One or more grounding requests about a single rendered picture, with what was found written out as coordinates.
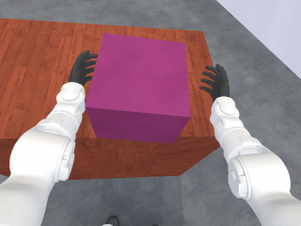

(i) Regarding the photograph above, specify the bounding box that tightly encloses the left robot forearm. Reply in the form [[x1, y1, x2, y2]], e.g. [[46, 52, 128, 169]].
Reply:
[[9, 82, 86, 173]]

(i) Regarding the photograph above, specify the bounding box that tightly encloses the robot right upper arm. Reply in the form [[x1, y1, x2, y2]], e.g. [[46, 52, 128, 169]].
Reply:
[[228, 152, 301, 226]]

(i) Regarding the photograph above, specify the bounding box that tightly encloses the robot right hand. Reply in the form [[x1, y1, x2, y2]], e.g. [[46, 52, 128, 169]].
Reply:
[[199, 64, 230, 102]]

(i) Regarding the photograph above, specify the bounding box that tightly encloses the robot left foot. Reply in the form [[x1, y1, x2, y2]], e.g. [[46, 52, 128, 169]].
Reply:
[[106, 216, 120, 226]]

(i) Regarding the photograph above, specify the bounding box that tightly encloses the carton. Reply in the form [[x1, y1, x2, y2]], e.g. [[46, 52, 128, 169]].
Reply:
[[85, 33, 191, 144]]

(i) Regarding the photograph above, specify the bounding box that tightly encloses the robot left hand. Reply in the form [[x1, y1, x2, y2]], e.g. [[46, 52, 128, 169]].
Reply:
[[68, 50, 98, 86]]

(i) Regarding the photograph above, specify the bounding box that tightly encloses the right robot forearm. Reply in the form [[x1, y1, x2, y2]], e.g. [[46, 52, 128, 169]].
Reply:
[[210, 96, 291, 190]]

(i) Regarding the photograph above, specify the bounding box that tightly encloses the robot left upper arm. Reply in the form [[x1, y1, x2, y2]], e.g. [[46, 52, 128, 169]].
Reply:
[[0, 129, 75, 226]]

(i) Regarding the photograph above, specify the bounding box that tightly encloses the pedestal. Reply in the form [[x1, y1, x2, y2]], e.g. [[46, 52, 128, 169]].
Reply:
[[0, 18, 220, 180]]

